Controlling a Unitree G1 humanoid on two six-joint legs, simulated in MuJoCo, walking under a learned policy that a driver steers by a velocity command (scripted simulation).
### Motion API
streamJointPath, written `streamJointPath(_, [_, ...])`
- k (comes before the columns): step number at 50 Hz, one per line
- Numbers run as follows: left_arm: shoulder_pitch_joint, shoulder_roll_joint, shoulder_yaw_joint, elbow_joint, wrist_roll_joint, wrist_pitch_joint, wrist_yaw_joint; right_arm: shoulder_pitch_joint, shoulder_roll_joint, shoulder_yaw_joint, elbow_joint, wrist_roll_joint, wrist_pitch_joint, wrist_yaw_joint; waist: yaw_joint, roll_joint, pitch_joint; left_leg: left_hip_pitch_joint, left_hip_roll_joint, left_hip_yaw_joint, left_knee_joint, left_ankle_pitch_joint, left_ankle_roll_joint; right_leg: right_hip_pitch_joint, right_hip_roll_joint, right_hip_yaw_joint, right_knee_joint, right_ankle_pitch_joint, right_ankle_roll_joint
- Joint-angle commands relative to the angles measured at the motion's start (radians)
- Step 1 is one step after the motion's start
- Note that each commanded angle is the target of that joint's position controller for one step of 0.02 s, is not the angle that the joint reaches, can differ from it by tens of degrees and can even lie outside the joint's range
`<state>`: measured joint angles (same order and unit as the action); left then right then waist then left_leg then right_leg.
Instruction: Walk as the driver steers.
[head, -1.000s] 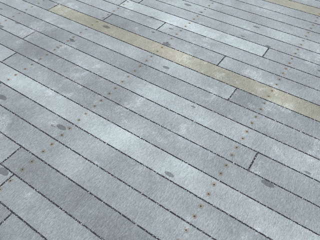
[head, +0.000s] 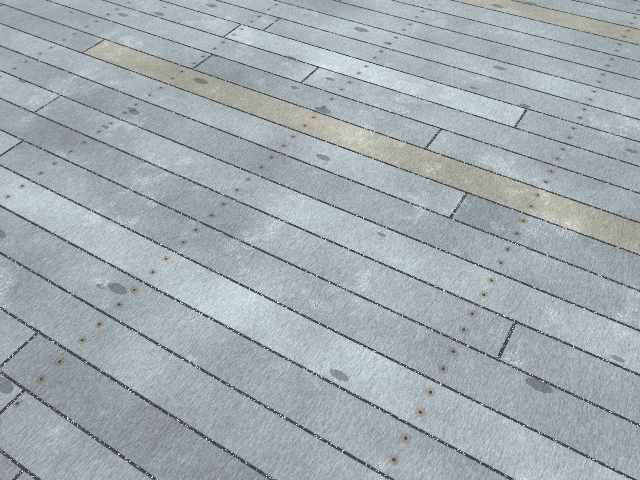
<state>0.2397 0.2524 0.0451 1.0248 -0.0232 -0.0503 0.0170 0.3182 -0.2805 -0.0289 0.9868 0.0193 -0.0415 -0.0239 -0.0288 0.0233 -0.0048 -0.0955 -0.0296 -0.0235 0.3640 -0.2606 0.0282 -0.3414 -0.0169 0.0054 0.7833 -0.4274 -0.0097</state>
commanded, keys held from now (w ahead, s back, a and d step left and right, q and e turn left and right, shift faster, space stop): w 1.00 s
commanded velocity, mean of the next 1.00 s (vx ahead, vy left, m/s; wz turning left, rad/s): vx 0.45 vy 0.00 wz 0.00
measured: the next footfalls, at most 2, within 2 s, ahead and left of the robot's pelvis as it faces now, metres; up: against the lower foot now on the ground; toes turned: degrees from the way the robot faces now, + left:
right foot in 0.12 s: +0.10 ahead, -0.15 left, +0.00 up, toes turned -1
left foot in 0.60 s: +0.46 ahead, +0.08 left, +0.00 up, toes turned +2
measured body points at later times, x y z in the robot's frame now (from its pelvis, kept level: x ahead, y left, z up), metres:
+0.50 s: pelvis +0.20 -0.04 -0.01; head +0.23 -0.05 +0.44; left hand +0.12 +0.21 -0.14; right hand +0.42 -0.27 -0.11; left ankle +0.39 +0.10 -0.71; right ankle +0.06 -0.14 -0.75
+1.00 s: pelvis +0.49 +0.00 +0.00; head +0.51 +0.00 +0.45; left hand +0.68 +0.24 -0.11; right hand +0.48 -0.28 -0.14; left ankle +0.42 +0.08 -0.75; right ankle +0.69 -0.17 -0.69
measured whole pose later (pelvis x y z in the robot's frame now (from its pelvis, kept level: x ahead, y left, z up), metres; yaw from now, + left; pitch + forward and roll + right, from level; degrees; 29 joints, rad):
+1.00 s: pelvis +0.49 +0.00 +0.00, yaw +0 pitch +1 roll +2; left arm 0.07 0.27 0.04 0.86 -0.01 -0.09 -0.01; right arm 0.36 -0.26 -0.04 0.97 0.01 -0.09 0.01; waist -0.08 -0.04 0.02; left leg 0.01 -0.08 0.05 0.18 -0.21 0.05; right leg -0.66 -0.13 0.03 0.62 0.09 0.00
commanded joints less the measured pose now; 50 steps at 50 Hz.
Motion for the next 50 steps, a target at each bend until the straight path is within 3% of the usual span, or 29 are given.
streamJointPath(1, [-0.102, 0.066, 0.009, -0.071, -0.002, -0.047, -0.017, -0.026, -0.178, -0.039, -0.057, 0.011, -0.012, 0.001, -0.002, 0.077, 0.105, -0.046, 0.248, -0.246, -0.227, -0.172, 0.170, -0.080, -0.030, -0.022, -0.146, 0.064, -0.004])
streamJointPath(3, [-0.025, 0.065, 0.013, -0.037, -0.004, -0.048, -0.023, -0.035, -0.188, -0.042, -0.059, 0.019, -0.002, 0.005, 0.043, 0.073, 0.072, -0.164, 0.208, -0.175, -0.171, -0.156, 0.159, 0.139, 0.021, -0.085, -0.283, 0.231, 0.005])
streamJointPath(5, [0.115, 0.094, 0.030, 0.013, -0.009, -0.038, -0.015, -0.035, -0.143, -0.025, -0.064, 0.011, -0.004, 0.011, 0.108, 0.042, 0.033, -0.287, 0.167, -0.139, -0.049, -0.152, 0.124, 0.352, 0.041, -0.076, -0.321, 0.227, -0.003])
streamJointPath(6, [0.208, 0.145, 0.044, 0.025, -0.009, -0.038, -0.006, -0.061, -0.076, -0.002, -0.081, -0.001, -0.012, 0.020, 0.152, -0.082, 0.012, -0.381, 0.090, -0.046, 0.205, -0.106, 0.065, 0.454, -0.098, 0.125, -0.425, 0.111, -0.053])
streamJointPath(7, [0.311, 0.278, 0.067, 0.032, -0.002, -0.039, -0.008, -0.069, -0.009, 0.016, -0.136, -0.015, -0.033, 0.022, 0.157, -0.324, -0.051, -0.584, -0.020, 0.050, 0.548, -0.256, 0.008, 0.574, -0.334, 0.554, -0.570, -0.077, -0.197])
streamJointPath(8, [0.288, 0.239, 0.053, 0.038, 0.019, -0.054, -0.021, -0.082, -0.076, -0.001, -0.146, 0.017, -0.047, 0.018, 0.140, -0.238, -0.012, -0.675, 0.005, -0.054, 0.746, -0.313, 0.022, 0.500, -0.405, 0.743, -0.640, -0.286, -0.284])
streamJointPath(9, [0.187, 0.180, 0.034, 0.001, 0.017, -0.068, -0.028, -0.091, -0.124, -0.012, -0.151, 0.038, -0.059, 0.022, 0.101, -0.166, 0.084, -0.747, 0.069, -0.083, 0.810, -0.217, 0.048, 0.445, -0.371, 0.645, -0.646, -0.297, -0.255])
streamJointPath(11, [0.086, 0.124, 0.011, -0.037, 0.017, -0.072, -0.038, -0.083, -0.131, -0.021, -0.134, 0.018, -0.070, 0.028, 0.060, -0.126, 0.106, -0.719, 0.128, -0.062, 0.767, -0.044, 0.055, 0.389, -0.274, 0.428, -0.653, -0.059, -0.181])
streamJointPath(13, [0.111, 0.094, -0.002, -0.035, 0.023, -0.062, -0.039, -0.109, -0.113, -0.024, -0.136, -0.001, -0.068, 0.042, 0.061, -0.115, 0.099, -0.646, 0.155, -0.035, 0.689, 0.054, 0.037, 0.347, -0.210, 0.267, -0.658, 0.204, -0.144])
streamJointPath(16, [0.153, 0.128, 0.002, -0.021, 0.025, -0.054, -0.022, -0.175, -0.074, -0.018, -0.165, -0.004, -0.052, 0.042, 0.066, -0.103, 0.104, -0.661, 0.151, 0.004, 0.581, 0.148, -0.016, 0.327, -0.191, 0.188, -0.688, 0.373, -0.177])
streamJointPath(19, [0.169, 0.145, 0.003, -0.023, 0.023, -0.046, -0.008, -0.292, -0.041, -0.004, -0.212, -0.004, -0.052, 0.044, 0.089, -0.097, 0.123, -0.608, 0.124, 0.038, 0.366, 0.256, -0.037, 0.283, -0.161, 0.107, -0.701, 0.444, -0.167])
streamJointPath(22, [0.233, 0.129, 0.000, -0.007, 0.014, -0.044, -0.002, -0.388, -0.039, 0.000, -0.242, 0.001, -0.055, 0.054, 0.116, -0.082, 0.139, -0.554, 0.088, 0.066, 0.232, 0.330, -0.029, 0.301, -0.157, 0.066, -0.713, 0.471, -0.162])
streamJointPath(23, [0.240, 0.149, 0.006, -0.002, 0.011, -0.042, -0.002, -0.407, -0.031, 0.004, -0.256, 0.006, -0.056, 0.058, 0.113, -0.107, 0.149, -0.538, 0.090, 0.052, 0.206, 0.341, -0.019, 0.310, -0.188, 0.077, -0.711, 0.462, -0.166])
streamJointPath(26, [0.228, 0.154, 0.016, -0.002, 0.004, -0.030, 0.002, -0.420, -0.063, -0.006, -0.274, 0.006, -0.062, 0.072, 0.075, -0.088, 0.134, -0.527, 0.084, 0.030, 0.153, 0.291, 0.022, 0.425, -0.230, 0.063, -0.652, 0.574, -0.147])
streamJointPath(28, [0.198, 0.181, 0.027, -0.015, 0.012, -0.017, 0.003, -0.334, -0.104, -0.025, -0.258, 0.004, -0.063, 0.073, 0.016, -0.118, 0.055, -0.392, 0.044, 0.054, 0.160, 0.223, 0.053, 0.475, -0.240, 0.055, -0.532, 0.861, -0.127])
streamJointPath(29, [0.186, 0.180, 0.028, -0.021, 0.020, -0.006, 0.003, -0.211, -0.137, -0.045, -0.225, 0.006, -0.061, 0.068, -0.050, -0.129, -0.030, -0.234, 0.007, 0.083, 0.162, 0.201, 0.077, 0.468, -0.213, 0.030, -0.377, 1.028, -0.112])
streamJointPath(30, [0.183, 0.163, 0.019, -0.034, 0.029, 0.001, 0.003, -0.036, -0.176, -0.067, -0.174, 0.008, -0.055, 0.059, -0.127, -0.120, -0.140, 0.020, 0.026, 0.065, 0.172, 0.209, 0.109, 0.356, -0.166, 0.001, -0.158, 1.005, -0.082])
streamJointPath(31, [0.293, 0.056, -0.013, -0.058, 0.038, -0.010, -0.010, 0.107, -0.267, -0.089, -0.145, -0.020, -0.052, 0.051, -0.101, 0.068, -0.310, 0.449, 0.283, -0.311, 0.179, 0.099, 0.243, -0.027, -0.052, -0.026, 0.227, 0.626, -0.032])
streamJointPath(32, [0.336, -0.004, -0.035, -0.033, 0.023, -0.036, -0.018, 0.143, -0.232, -0.081, -0.124, -0.010, -0.046, 0.057, -0.088, 0.238, -0.442, 0.573, 0.430, -0.738, -0.032, -0.118, 0.342, -0.232, 0.094, 0.061, 0.497, -0.101, -0.003])
streamJointPath(33, [0.238, 0.113, -0.004, -0.060, -0.008, -0.063, -0.024, 0.065, -0.166, -0.057, -0.129, -0.003, -0.050, 0.058, -0.089, 0.161, -0.281, 0.447, 0.392, -0.684, -0.091, -0.198, 0.285, -0.342, 0.030, 0.137, 0.595, -0.100, -0.031])
streamJointPath(34, [0.135, 0.152, 0.005, -0.096, -0.030, -0.077, -0.023, -0.027, -0.133, -0.048, -0.149, -0.008, -0.054, 0.055, -0.066, 0.102, -0.139, 0.284, 0.363, -0.527, -0.111, -0.140, 0.247, -0.369, -0.023, 0.105, 0.587, -0.022, -0.049])
streamJointPath(35, [0.074, 0.149, 0.009, -0.109, -0.020, -0.079, -0.014, -0.099, -0.106, -0.039, -0.155, -0.016, -0.060, 0.059, -0.031, 0.001, -0.038, 0.107, 0.316, -0.393, -0.150, -0.007, 0.216, -0.329, -0.073, 0.080, 0.514, 0.065, -0.053])
streamJointPath(36, [0.088, 0.137, 0.015, -0.109, -0.008, -0.071, -0.007, -0.137, -0.089, -0.034, -0.159, -0.027, -0.070, 0.061, 0.011, 0.030, -0.022, 0.012, 0.289, -0.315, -0.170, 0.090, 0.208, -0.267, -0.110, 0.085, 0.450, 0.121, -0.050])
streamJointPath(38, [0.124, 0.092, 0.013, -0.099, 0.006, -0.045, -0.005, -0.146, -0.063, -0.029, -0.147, -0.027, -0.074, 0.068, 0.048, 0.027, -0.005, -0.084, 0.242, -0.232, -0.226, 0.135, 0.208, -0.191, -0.133, 0.082, 0.397, 0.157, -0.041])
streamJointPath(39, [0.130, 0.070, 0.009, -0.102, 0.005, -0.035, -0.003, -0.139, -0.086, -0.033, -0.136, -0.025, -0.077, 0.067, 0.061, 0.043, 0.007, -0.122, 0.252, -0.211, -0.247, 0.152, 0.225, -0.187, -0.140, 0.074, 0.367, 0.157, -0.030])
streamJointPath(43, [-0.027, 0.096, 0.019, -0.165, 0.024, -0.027, 0.000, -0.066, -0.112, -0.040, -0.103, -0.022, -0.073, 0.042, 0.031, -0.001, 0.062, -0.081, 0.223, -0.124, -0.285, 0.215, 0.216, -0.334, -0.148, 0.055, 0.157, 0.351, 0.010])
streamJointPath(44, [-0.058, 0.075, 0.011, -0.180, 0.023, -0.032, -0.004, -0.055, -0.138, -0.045, -0.098, -0.020, -0.070, 0.036, 0.024, 0.025, 0.070, -0.092, 0.229, -0.104, -0.287, 0.240, 0.215, -0.324, -0.149, 0.052, 0.067, 0.408, 0.015])
streamJointPath(47, [-0.191, 0.061, 0.002, -0.215, 0.017, -0.047, -0.018, 0.009, -0.139, -0.045, -0.075, -0.010, -0.062, 0.026, -0.024, 0.007, 0.083, -0.083, 0.185, -0.031, -0.285, 0.253, 0.178, -0.253, -0.097, -0.005, -0.138, 0.552, 0.018])
streamJointPath(50, [-0.271, 0.063, -0.004, -0.248, 0.007, -0.052, -0.034, 0.075, -0.146, -0.046, -0.044, 0.000, -0.049, 0.024, -0.051, 0.007, 0.095, 0.031, 0.223, -0.035, -0.252, 0.262, 0.175, -0.275, -0.077, -0.002, -0.232, 0.557, 0.008])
